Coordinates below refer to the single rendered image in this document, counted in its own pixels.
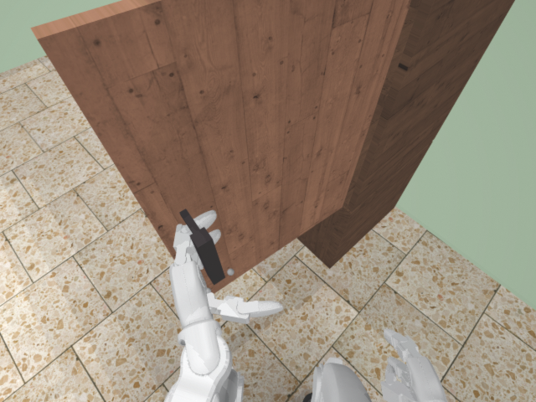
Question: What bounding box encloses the cupboard door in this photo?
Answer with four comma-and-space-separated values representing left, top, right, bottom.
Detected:
31, 0, 411, 293

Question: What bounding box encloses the robot right hand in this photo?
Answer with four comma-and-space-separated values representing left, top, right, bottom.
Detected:
381, 328, 447, 402

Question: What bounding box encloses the left robot thigh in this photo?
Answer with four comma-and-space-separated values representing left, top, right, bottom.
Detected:
219, 369, 245, 402

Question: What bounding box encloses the right robot thigh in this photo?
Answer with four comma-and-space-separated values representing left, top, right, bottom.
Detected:
312, 363, 372, 402

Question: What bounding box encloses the handle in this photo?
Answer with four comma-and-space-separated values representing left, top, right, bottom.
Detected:
179, 209, 225, 285

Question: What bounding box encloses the robot left hand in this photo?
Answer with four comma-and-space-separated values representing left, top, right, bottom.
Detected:
169, 210, 283, 329

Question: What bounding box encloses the robot thigh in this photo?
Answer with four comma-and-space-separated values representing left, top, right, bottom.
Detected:
219, 369, 245, 402
312, 363, 372, 402

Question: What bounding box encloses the robot left forearm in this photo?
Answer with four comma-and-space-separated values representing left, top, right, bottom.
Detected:
163, 319, 233, 402

